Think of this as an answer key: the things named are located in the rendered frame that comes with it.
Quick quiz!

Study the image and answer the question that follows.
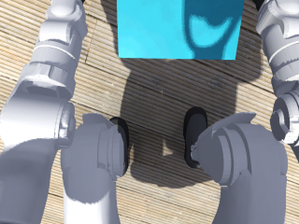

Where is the robot left upper arm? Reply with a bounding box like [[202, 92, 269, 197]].
[[0, 91, 77, 224]]

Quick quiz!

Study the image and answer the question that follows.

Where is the carton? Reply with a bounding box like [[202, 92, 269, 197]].
[[117, 0, 245, 60]]

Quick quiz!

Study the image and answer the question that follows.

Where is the robot left forearm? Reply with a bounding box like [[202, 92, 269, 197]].
[[0, 0, 88, 142]]

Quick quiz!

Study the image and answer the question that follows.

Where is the robot right upper arm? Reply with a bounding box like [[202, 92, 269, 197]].
[[270, 90, 299, 162]]

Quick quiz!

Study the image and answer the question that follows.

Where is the left robot thigh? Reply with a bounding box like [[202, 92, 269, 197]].
[[62, 123, 124, 224]]

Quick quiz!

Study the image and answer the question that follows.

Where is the robot right shin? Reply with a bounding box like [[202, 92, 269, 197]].
[[191, 112, 288, 176]]

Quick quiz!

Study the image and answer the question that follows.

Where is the robot right forearm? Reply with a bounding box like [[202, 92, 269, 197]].
[[255, 0, 299, 97]]

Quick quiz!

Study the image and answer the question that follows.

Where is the robot right hand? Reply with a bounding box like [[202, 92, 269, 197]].
[[252, 0, 264, 11]]

